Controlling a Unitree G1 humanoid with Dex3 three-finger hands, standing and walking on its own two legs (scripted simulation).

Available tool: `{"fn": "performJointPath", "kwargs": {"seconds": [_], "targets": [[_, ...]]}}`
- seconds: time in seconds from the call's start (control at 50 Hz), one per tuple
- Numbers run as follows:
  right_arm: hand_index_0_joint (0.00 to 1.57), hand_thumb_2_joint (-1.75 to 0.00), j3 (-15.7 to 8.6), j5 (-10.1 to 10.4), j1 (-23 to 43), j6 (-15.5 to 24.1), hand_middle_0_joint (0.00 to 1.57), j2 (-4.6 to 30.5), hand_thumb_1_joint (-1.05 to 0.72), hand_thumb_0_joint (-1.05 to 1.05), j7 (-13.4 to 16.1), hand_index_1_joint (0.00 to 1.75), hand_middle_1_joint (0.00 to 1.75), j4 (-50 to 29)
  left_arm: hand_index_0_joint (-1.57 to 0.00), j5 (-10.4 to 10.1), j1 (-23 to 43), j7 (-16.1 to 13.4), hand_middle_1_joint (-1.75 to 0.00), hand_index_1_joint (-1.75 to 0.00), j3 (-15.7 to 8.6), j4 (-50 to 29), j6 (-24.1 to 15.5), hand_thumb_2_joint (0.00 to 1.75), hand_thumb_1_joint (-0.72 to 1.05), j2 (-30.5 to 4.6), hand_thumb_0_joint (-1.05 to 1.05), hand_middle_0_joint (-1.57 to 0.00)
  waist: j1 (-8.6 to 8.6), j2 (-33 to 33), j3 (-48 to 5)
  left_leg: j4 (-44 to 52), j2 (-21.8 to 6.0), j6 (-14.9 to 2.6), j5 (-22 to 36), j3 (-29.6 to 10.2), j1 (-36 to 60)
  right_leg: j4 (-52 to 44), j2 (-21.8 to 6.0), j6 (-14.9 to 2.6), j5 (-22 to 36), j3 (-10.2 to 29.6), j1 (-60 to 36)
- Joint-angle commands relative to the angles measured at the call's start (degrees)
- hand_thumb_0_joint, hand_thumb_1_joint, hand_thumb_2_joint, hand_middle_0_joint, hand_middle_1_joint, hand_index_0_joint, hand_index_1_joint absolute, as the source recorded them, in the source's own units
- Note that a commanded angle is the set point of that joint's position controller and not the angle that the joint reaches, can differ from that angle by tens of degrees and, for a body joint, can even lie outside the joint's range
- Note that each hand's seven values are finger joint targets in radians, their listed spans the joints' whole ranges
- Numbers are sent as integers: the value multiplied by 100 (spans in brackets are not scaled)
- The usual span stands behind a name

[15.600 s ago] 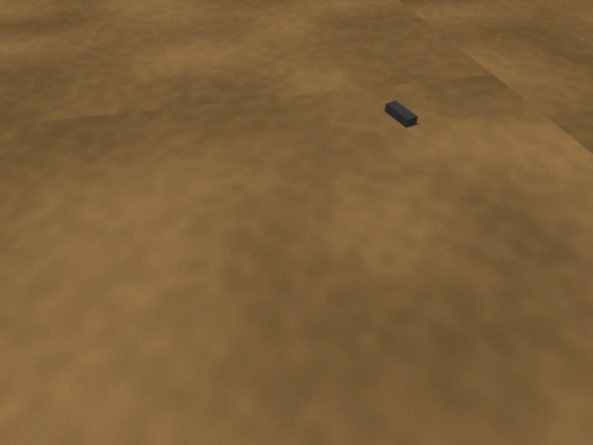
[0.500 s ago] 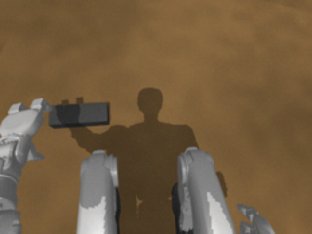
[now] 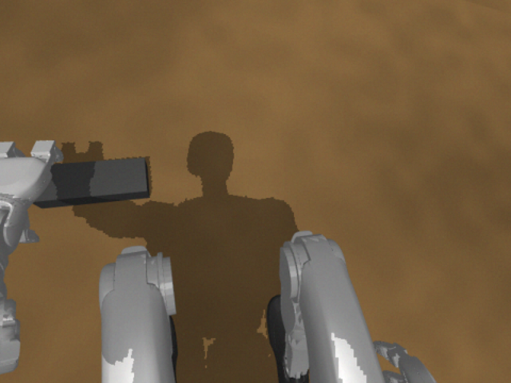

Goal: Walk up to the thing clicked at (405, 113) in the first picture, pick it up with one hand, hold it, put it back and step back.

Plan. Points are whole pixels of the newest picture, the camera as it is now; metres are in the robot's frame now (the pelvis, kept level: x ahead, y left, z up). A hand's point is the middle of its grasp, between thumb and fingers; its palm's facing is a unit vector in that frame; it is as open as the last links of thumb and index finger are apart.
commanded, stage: rise first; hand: left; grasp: from above
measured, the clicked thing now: (94, 182) +0.49 +0.29 -0.32
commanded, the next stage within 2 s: none
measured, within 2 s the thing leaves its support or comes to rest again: neither
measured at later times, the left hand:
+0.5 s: hand (46, 193) +0.43 +0.32 -0.19, palm faces -0.46 -0.08 -0.88, open 14.1 cm
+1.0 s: hand (50, 193) +0.43 +0.33 -0.21, palm faces -0.46 -0.08 -0.88, open 14.2 cm
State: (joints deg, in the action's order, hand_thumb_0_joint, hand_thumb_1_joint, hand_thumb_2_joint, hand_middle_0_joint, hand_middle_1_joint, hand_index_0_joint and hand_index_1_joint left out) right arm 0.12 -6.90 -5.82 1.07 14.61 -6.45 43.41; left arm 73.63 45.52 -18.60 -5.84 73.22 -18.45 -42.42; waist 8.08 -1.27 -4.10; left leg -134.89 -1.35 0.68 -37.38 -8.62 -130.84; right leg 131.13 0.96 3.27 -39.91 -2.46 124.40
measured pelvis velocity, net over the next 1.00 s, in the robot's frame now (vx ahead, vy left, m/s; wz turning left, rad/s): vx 0.01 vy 0.00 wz -0.03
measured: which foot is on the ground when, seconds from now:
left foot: down 0.00-1.00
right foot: down 0.00-1.00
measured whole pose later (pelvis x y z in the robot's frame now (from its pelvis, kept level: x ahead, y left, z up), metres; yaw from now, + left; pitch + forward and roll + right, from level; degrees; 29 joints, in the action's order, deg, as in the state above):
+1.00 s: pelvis +0.01 +0.00 -0.03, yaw -2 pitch +32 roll -9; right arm 3.8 -10.4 -5.1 1.9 14.8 -8.2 43.8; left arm 74.9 50.4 -24.0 -8.0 82.7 -17.5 -46.4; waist 11.7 -2.7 -1.5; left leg -141.0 -1.2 1.4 -39.1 -10.9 -134.8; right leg 136.2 1.9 3.5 -40.9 -3.7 128.0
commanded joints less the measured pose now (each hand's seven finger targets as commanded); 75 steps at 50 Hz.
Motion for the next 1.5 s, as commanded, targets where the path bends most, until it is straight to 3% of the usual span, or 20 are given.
{"fn": "performJointPath", "kwargs": {"seconds": [0.0,0.14,0.26,0.38,0.44,0.58,0.62,0.74,0.86,0.92,1.02,1.08,1.14,1.18,1.22,1.26,1.32,1.36,1.46,1.48], "targets": [[20,-90,-434,-54,-1049,33,20,1392,-90,0,23,30,30,-126,-6,-88,1689,-393,-102,-101,-421,-670,-49,100,-54,-1622,0,-5,3,1582,-3745,1384,83,-175,825,573,3323,-1225,147,-503,1048,-644,-1263],[20,-90,-371,-130,-1057,58,20,1413,-90,0,-11,30,30,-99,-6,-48,1817,-605,-103,-102,-466,-404,52,100,-54,-1654,0,-5,64,1574,-3737,1220,59,-183,841,604,3202,-1132,164,-503,1108,-659,-1203],[20,-90,-304,-186,-1057,61,20,1411,-90,0,-28,30,30,-79,-6,-52,1897,-614,-103,-102,-493,-287,107,100,-53,-1829,0,-5,138,1467,-3813,1045,72,-227,801,632,2865,-1141,198,-470,1151,-621,-1408],[20,-90,-268,-228,-1042,85,20,1444,-90,0,-37,30,30,-60,-7,-90,1755,-581,-104,-102,-495,-36,119,100,-54,-1841,0,-5,154,1454,-3548,981,63,-224,710,601,2762,-1065,194,-481,1073,-653,-1306],[20,-90,-243,-215,-1011,57,20,1424,-90,0,-44,30,30,-61,-7,-88,1744,-589,-104,-103,-490,-100,102,100,-54,-1848,0,-6,83,1621,-3620,1014,65,-189,760,584,2873,-988,209,-515,1096,-675,-1242],[20,-90,-222,-267,-1096,44,20,1489,-90,0,-69,30,30,-22,-7,-85,1872,-625,-104,-103,-500,-150,52,99,-53,-1870,0,-5,225,1563,-3669,858,44,-198,933,555,2824,-941,224,-478,1307,-705,-1324],[20,-90,-236,-252,-1087,55,20,1486,-90,0,-76,30,30,-21,-3,-95,1827,-648,-99,-102,-482,-155,54,107,-61,-1836,0,-6,201,1683,-3592,896,46,-175,934,540,2925,-877,208,-503,1272,-717,-1226],[20,-90,-204,-283,-1082,39,20,1495,-90,0,-85,30,30,-13,-6,-54,1937,-704,-103,-103,-494,-236,46,101,-55,-1903,0,-6,209,1759,-3701,843,52,-175,967,549,2905,-899,221,-489,1331,-698,-1276],[20,-90,-153,-318,-1081,48,20,1505,-90,0,-103,30,30,-1,-6,-17,1974,-766,-102,-103,-509,9,82,103,-56,-1932,0,-6,273,1666,-3562,804,56,-183,945,532,2781,-861,227,-479,1313,-730,-1253],[20,-90,-127,-322,-1012,74,20,1532,-90,0,-98,30,30,-14,-6,39,2078,-763,-103,-103,-367,196,89,103,-57,-1833,0,-6,381,1801,-3414,847,45,-155,806,466,2891,-799,234,-502,1169,-797,-976],[20,-90,-64,-344,-989,90,20,1544,-90,0,-99,30,30,-26,-6,70,2138,-810,-103,-103,-401,350,70,103,-56,-1956,0,-6,366,1842,-3389,835,71,-160,693,486,2751,-793,243,-504,1075,-790,-987],[20,-90,-20,-373,-1030,121,20,1565,-90,0,-114,30,30,-9,-6,90,2193,-817,-103,-103,-419,463,76,103,-56,-2038,0,-6,473,1706,-3235,765,63,-182,722,480,2618,-794,239,-477,1133,-801,-1039],[20,-90,10,-369,-994,129,20,1596,-90,0,-102,30,30,-48,-6,70,2252,-844,-102,-103,-534,390,57,103,-56,-2235,0,-6,400,1909,-3345,781,61,-164,730,472,2707,-720,226,-489,1126,-815,-1014],[20,-90,19,-384,-979,151,20,1591,-90,0,-118,30,30,-38,-6,86,2178,-817,-104,-104,-434,539,63,102,-56,-2120,0,-6,470,1881,-3201,791,58,-159,671,448,2696,-701,231,-488,1078,-836,-935],[20,-90,49,-408,-1031,163,20,1587,-90,0,-128,30,30,-30,-6,109,2253,-809,-103,-103,-509,460,51,103,-56,-2262,0,-6,493,1821,-3258,730,58,-169,722,449,2661,-717,242,-481,1134,-830,-1019],[20,-90,72,-430,-1021,146,20,1607,-90,0,-123,30,30,-59,-6,77,2213,-816,-102,-103,-634,338,25,103,-56,-2425,0,-6,406,1901,-3445,713,64,-177,805,481,2653,-754,243,-465,1219,-803,-1180],[20,-90,91,-454,-1046,138,20,1597,-90,0,-134,30,30,-31,-6,64,2142,-791,-104,-104,-524,372,7,102,-56,-2288,0,-6,452,1818,-3448,652,60,-182,848,478,2600,-760,263,-459,1298,-793,-1242],[20,-90,87,-470,-1096,141,20,1627,-90,0,-133,30,30,-33,-6,43,2139,-769,-104,-103,-586,415,18,101,-55,-2370,0,-6,494,1813,-3390,643,59,-185,850,460,2635,-740,253,-454,1293,-814,-1205],[20,-90,58,-421,-1042,125,20,1624,-90,0,-141,30,30,-60,-6,35,1982,-697,-104,-104,-588,159,27,103,-57,-2413,0,-6,325,2114,-3533,738,51,-135,853,455,2848,-716,264,-496,1261,-827,-1171],[20,-90,43,-450,-1060,113,20,1628,-90,0,-141,30,30,-57,-6,28,2015,-688,-103,-104,-552,145,22,102,-56,-2298,0,-6,404,1998,-3568,680,52,-146,909,449,2843,-706,263,-478,1322,-840,-1186]]}}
